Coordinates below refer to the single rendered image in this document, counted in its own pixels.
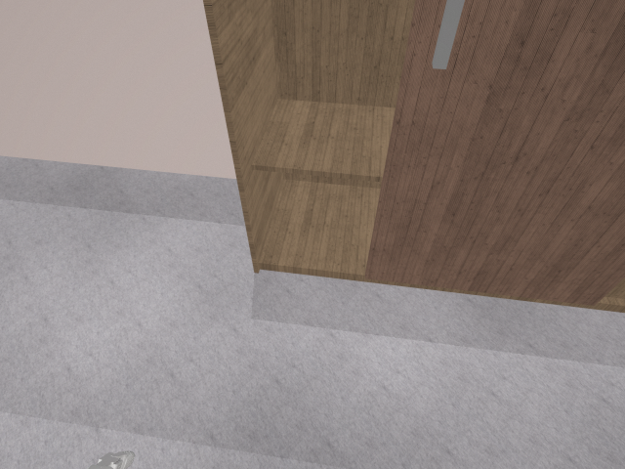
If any wardrobe door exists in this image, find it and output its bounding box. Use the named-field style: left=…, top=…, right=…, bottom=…
left=605, top=278, right=625, bottom=299
left=365, top=0, right=625, bottom=306

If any handle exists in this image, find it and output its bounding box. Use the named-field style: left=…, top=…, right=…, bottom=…
left=432, top=0, right=465, bottom=69

